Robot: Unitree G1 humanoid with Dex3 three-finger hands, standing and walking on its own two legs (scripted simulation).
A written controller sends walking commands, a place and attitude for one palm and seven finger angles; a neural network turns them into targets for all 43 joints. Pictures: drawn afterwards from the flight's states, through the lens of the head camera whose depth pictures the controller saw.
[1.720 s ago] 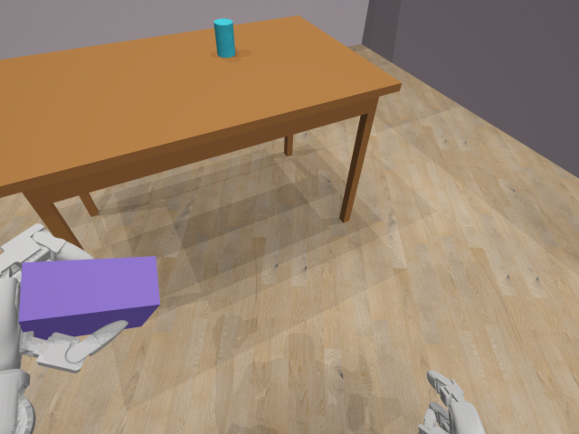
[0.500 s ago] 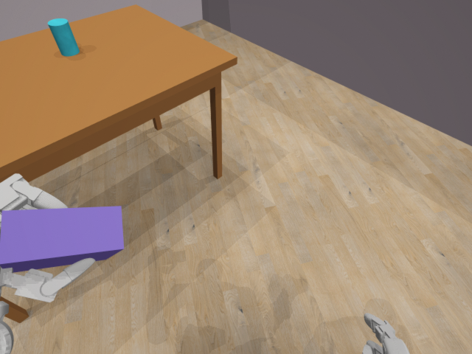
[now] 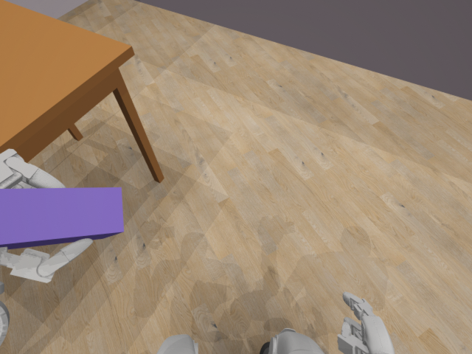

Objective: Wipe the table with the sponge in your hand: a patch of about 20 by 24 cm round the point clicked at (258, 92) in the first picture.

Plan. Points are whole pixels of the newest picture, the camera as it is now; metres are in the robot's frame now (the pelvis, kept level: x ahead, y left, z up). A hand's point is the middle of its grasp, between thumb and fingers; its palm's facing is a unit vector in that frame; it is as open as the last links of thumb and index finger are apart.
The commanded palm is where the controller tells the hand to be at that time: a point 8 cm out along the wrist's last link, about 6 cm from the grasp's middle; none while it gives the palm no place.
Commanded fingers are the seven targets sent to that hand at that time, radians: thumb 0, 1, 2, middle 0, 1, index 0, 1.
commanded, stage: walk to a spot facing it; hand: left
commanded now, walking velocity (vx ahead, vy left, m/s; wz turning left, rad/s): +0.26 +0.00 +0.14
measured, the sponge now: (77, 217) +0.25 +0.20 +0.16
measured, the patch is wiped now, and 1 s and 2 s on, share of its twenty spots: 0.00 0.00 0.00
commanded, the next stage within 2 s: turn to face it in 0.04 s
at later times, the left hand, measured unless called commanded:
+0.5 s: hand (39, 139) +0.34 +0.26 +0.20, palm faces +0.46 -0.80 -0.38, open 9.5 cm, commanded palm +0.26 +0.30 +0.21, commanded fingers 0.00 0.10 1.30 -1.20 -1.60 -1.20 -1.60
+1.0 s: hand (35, 205) +0.25 +0.23 +0.20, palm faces +0.64 -0.62 -0.46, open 9.5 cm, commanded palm +0.16 +0.25 +0.21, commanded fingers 0.00 0.10 1.30 -1.20 -1.60 -1.20 -1.60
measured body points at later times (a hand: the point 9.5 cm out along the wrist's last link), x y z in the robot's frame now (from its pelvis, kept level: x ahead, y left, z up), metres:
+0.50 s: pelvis +0.13 +0.00 +0.02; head +0.16 +0.03 +0.46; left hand +0.31 +0.30 +0.22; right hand +0.32 -0.19 -0.06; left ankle +0.21 +0.12 -0.71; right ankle +0.12 -0.14 -0.66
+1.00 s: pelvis +0.13 -0.07 +0.03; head +0.17 -0.06 +0.48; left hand +0.21 +0.26 +0.22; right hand +0.38 -0.25 -0.06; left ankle +0.06 +0.06 -0.68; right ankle +0.13 -0.16 -0.71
